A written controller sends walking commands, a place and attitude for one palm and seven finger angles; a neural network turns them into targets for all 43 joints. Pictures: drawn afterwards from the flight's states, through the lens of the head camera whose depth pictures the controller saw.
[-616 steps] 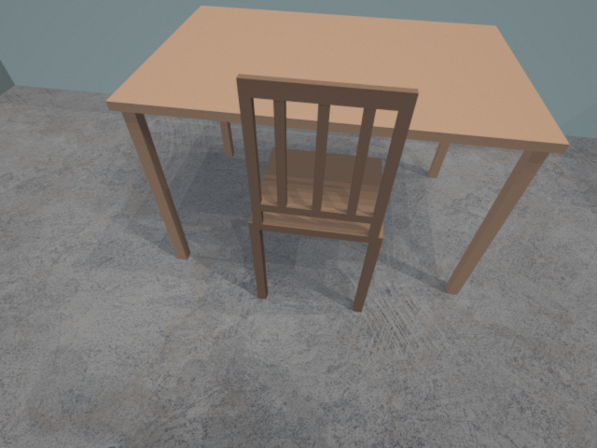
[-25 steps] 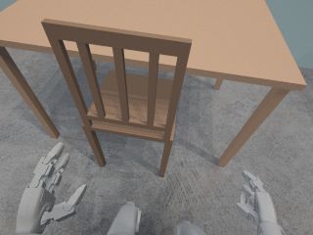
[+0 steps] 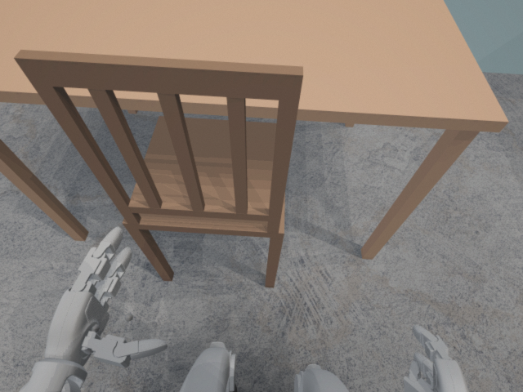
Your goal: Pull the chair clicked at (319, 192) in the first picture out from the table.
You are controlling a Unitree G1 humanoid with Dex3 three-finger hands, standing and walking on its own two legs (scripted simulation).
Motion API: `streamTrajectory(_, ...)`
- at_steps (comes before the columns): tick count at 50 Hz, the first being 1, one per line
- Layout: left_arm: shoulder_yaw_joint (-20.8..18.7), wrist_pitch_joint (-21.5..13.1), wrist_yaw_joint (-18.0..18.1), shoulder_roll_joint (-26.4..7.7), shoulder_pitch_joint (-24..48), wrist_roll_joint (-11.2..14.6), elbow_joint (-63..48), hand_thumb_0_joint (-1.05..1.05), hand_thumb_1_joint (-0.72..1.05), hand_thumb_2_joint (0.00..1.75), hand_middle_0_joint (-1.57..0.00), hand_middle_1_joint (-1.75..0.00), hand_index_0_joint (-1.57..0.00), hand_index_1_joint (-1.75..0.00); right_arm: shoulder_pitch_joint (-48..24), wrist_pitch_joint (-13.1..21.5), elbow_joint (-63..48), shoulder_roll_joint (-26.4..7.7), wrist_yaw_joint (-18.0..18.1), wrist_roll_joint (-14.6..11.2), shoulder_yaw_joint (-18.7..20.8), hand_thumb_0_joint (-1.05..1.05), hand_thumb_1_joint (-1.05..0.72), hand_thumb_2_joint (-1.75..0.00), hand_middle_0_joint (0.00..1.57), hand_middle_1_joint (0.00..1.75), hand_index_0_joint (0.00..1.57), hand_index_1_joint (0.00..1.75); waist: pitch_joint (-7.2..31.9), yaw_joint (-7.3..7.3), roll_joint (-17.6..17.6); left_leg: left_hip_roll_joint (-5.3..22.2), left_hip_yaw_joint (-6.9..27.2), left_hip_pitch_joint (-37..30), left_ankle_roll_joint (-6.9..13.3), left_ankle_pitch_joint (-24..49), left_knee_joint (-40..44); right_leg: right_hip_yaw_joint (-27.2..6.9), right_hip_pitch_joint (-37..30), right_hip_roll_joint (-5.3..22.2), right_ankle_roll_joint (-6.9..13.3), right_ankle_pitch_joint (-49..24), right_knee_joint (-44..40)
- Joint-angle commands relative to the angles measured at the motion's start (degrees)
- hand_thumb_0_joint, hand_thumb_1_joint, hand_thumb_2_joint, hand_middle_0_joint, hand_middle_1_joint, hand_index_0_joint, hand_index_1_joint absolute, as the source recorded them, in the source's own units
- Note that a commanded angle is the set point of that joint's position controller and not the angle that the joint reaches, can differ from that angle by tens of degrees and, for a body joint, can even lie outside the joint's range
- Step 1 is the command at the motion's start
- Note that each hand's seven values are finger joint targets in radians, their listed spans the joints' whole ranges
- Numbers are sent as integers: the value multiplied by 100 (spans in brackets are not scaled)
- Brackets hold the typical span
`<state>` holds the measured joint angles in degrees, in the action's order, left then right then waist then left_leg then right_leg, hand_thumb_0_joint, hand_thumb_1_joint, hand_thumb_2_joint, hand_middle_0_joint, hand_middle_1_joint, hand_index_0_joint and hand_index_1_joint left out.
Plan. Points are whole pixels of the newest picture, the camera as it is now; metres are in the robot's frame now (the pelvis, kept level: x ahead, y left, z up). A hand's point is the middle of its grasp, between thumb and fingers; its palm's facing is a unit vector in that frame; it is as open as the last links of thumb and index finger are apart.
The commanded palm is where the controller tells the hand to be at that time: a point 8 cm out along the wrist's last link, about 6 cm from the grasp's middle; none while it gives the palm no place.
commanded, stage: raise the hand toward the chair's back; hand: left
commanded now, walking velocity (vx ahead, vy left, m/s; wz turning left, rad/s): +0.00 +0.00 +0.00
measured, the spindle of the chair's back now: (186, 162) +0.50 +0.17 +0.01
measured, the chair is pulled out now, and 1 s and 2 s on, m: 0.00 0.00 0.00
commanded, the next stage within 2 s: aim the fingers beside a spindle in 1.04 s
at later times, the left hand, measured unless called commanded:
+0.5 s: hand (83, 299) +0.23 +0.24 +0.06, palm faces +0.03 -1.00 -0.06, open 16.9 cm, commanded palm +0.21 +0.29 +0.06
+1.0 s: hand (98, 301) +0.23 +0.23 +0.05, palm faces -0.03 -1.00 -0.05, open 16.9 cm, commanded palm +0.21 +0.28 +0.06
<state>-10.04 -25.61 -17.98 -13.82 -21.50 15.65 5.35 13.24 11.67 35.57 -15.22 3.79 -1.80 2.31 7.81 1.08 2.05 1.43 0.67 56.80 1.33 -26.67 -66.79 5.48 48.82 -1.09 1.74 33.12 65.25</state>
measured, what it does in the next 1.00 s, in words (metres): stands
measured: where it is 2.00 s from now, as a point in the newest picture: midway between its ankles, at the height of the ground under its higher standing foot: outside the picture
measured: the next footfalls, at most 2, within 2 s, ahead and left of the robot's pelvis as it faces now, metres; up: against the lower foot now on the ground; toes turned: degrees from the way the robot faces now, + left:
none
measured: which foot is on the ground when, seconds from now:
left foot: down 0.00-1.00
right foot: down 0.00-1.00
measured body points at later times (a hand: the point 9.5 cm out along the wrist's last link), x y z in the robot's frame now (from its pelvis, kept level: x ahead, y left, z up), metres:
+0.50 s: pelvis -0.01 +0.03 +0.01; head +0.05 +0.06 +0.46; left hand +0.22 +0.29 +0.07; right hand +0.18 -0.20 -0.06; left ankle +0.05 +0.10 -0.65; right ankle -0.01 -0.10 -0.65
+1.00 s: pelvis -0.01 +0.02 +0.01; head +0.05 +0.05 +0.46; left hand +0.23 +0.28 +0.05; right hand +0.16 -0.22 -0.06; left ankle +0.05 +0.10 -0.65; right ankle -0.01 -0.10 -0.65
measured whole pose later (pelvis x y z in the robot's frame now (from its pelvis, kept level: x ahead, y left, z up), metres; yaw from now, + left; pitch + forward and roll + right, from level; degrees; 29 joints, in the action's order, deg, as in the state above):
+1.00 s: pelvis -0.01 +0.02 +0.01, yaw +0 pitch +14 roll -4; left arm -11.0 -19.8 -15.5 -16.5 -17.7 15.3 4.4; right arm 14.0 10.0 30.8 -14.4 2.9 -1.8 -1.6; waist 7.5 1.9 2.1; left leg 0.8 0.4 52.5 3.2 -24.8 -63.4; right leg 5.2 43.7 -0.6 -0.1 30.1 60.0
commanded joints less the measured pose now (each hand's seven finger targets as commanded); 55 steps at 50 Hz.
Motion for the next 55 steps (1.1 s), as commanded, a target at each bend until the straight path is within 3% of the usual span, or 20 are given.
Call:
streamTrajectory(1, -735, -438, 76, -1002, 227, 294, -2113, 0, -36, 36, -7, -10, -7, -10, -228, 456, -1073, -562, 87, -5, 237, 0, -90, -90, 20, 30, 20, 30, 2234, -167, 279, -25, 188, -2238, 96, 2059, 922, -313, -780, 61, -65, -2162, -1018)
streamTrajectory(4, -843, -524, 498, -985, 51, 216, -2336, 0, -43, 33, -7, -9, -7, -9, -281, 399, -975, -471, 47, 44, 215, 0, -90, -90, 20, 30, 20, 30, 2107, -249, 560, 34, 271, -2556, 20, 2471, 1029, -168, -591, 16, -19, -2131, -944)
streamTrajectory(8, -247, -227, 559, -518, 143, -63, -1324, 0, -50, 30, -6, -8, -6, -8, -317, 181, -1029, -553, -45, 52, 137, 0, -90, -90, 20, 30, 20, 30, 907, 83, 369, 72, 422, -2054, -55, 1512, 1168, -7, 107, -5, -41, -1349, -1005)
streamTrajectory(10, -34, 43, 358, -434, 135, -136, -895, 0, -50, 30, -6, -8, -6, -8, -282, 70, -1164, -646, -45, 6, 108, 0, -90, -90, 20, 30, 20, 30, 670, 131, 140, 62, 425, -1826, -28, 1028, 1273, -12, 132, -31, -46, -1082, -1123)
streamTrajectory(12, -9, 262, 146, -544, 339, -87, -957, 0, -50, 30, -6, -8, -6, -8, -262, 20, -1358, -717, -14, -32, 77, 0, -90, -90, 20, 30, 20, 30, 806, 95, 121, 30, 452, -1852, -18, 711, 1411, -37, -29, -34, -43, -931, -1228)
streamTrajectory(14, -290, 364, 90, -837, 519, -4, -1161, 0, -50, 30, -6, -8, -6, -8, -243, 4, -1441, -740, 25, -32, 47, 0, -90, -90, 20, 30, 20, 30, 1049, 46, 99, 20, 460, -1984, 2, 761, 1452, -65, -241, -49, -38, -967, -1295)
streamTrajectory(17, -590, 142, 216, -1042, 784, 140, -1976, 0, -50, 30, -6, -8, -6, -8, -235, 63, -1499, -660, 57, 7, 13, 0, -90, -90, 20, 30, 20, 30, 1575, -43, 330, 38, 484, -2487, -20, 1229, 1452, -61, -423, -40, -21, -1188, -1283)
streamTrajectory(19, -804, -68, 419, -1232, 869, 134, -2127, 0, -50, 30, -6, -8, -6, -8, -241, 93, -1392, -634, 63, 52, -22, 0, -90, -90, 20, 30, 20, 30, 1519, -74, 464, 75, 555, -2546, -59, 1285, 1455, -46, -281, -65, -6, -1141, -1210)
streamTrajectory(21, -612, -209, 506, -988, 916, 101, -1924, 0, -50, 30, -6, -8, -6, -8, -251, 102, -1334, -600, 29, 65, -62, 0, -90, -90, 20, 30, 20, 30, 1226, 13, 582, 91, 640, -2469, -100, 951, 1521, -12, -33, -55, -9, -935, -1162)
streamTrajectory(25, -381, -46, 334, -823, 801, -8, -1085, 0, -50, 30, -6, -8, -6, -8, -208, 67, -1249, -727, -20, 41, -56, 0, -90, -90, 20, 30, 20, 30, 899, 128, 452, 83, 699, -2132, -95, 386, 1591, 10, 118, -53, -23, -715, -1176)
streamTrajectory(29, -413, 392, -2, -944, 666, 101, -945, 0, -50, 30, -6, -8, -6, -8, -203, 59, -1391, -824, 8, -54, -26, 0, -90, -90, 20, 30, 20, 30, 1093, 38, 299, 60, 685, -2187, -68, 289, 1780, -30, -269, -57, -18, -732, -1381)
streamTrajectory(30, -434, 407, -14, -979, 701, 137, -1227, 0, -50, 30, -6, -8, -6, -8, -204, 80, -1430, -823, 10, -69, -16, 0, -90, -90, 20, 30, 20, 30, 1247, 9, 418, 56, 657, -2326, -65, 458, 1781, -34, -350, -49, -16, -809, -1397)
streamTrajectory(34, -819, 212, 325, -1272, 720, 165, -1770, 0, -50, 30, -6, -8, -6, -8, -222, 157, -1380, -739, 17, -7, -14, 0, -90, -90, 20, 30, 20, 30, 1308, -90, 513, 95, 719, -2533, -116, 767, 1833, 8, -345, -63, -7, -895, -1341)
streamTrajectory(39, -742, -108, 601, -1075, 784, 71, -1208, 0, -50, 30, -6, -8, -6, -8, -176, 152, -1211, -739, -39, 55, -22, 0, -90, -90, 20, 30, 20, 30, 747, 68, 319, 74, 699, -2053, -96, 210, 1746, 12, -13, -60, -22, -623, -1277)
streamTrajectory(40, -549, -114, 548, -902, 772, 32, -1125, 0, -50, 30, -6, -8, -6, -8, -175, 153, -1240, -757, -57, 37, -23, 0, -90, -90, 20, 30, 20, 30, 726, 103, 398, 73, 689, -2029, -101, 125, 1729, 11, 55, -46, -25, -582, -1238)
streamTrajectory(43, -410, 11, 332, -912, 772, 12, -1007, 0, -50, 30, -6, -8, -6, -8, -153, 132, -1315, -830, -58, 5, 1, 0, -90, -90, 20, 30, 20, 30, 929, 103, 376, 71, 657, -2081, -81, 152, 1705, -42, -34, -29, -27, -641, -1283)
streamTrajectory(46, -454, 139, 179, -1063, 780, 68, -1364, 0, -50, 30, -6, -8, -6, -8, -136, 151, -1396, -823, -41, -33, 8, 0, -90, -90, 20, 30, 20, 30, 1298, 60, 487, 41, 543, -2297, -39, 570, 1654, -100, -350, -24, -26, -855, -1403)
streamTrajectory(49, -705, 110, 268, -1228, 781, 137, -1578, 0, -50, 30, -6, -8, -6, -8, -150, 176, -1346, -758, 4, -16, 1, 0, -90, -90, 20, 30, 20, 30, 1359, 32, 272, 38, 492, -2316, -15, 915, 1571, -94, -508, -63, -29, -1026, -1433)
streamTrajectory(53, -704, -88, 438, -1071, 869, 156, -1469, 0, -50, 30, -6, -8, -6, -8, -179, 177, -1248, -682, -1, 15, -22, 0, -90, -90, 20, 30, 20, 30, 1044, 67, 423, 23, 459, -2180, -30, 833, 1499, -79, -281, -46, -33, -946, -1389)
streamTrajectory(55, -612, -66, 431, -959, 832, 101, -1128, 0, -50, 30, -6, -8, -6, -8, -177, 154, -1210, -692, -12, 11, -22, 0, -90, -90, 20, 30, 20, 30, 820, 131, 228, 14, 422, -1970, -16, 689, 1439, -86, -203, -54, -42, -873, -1397)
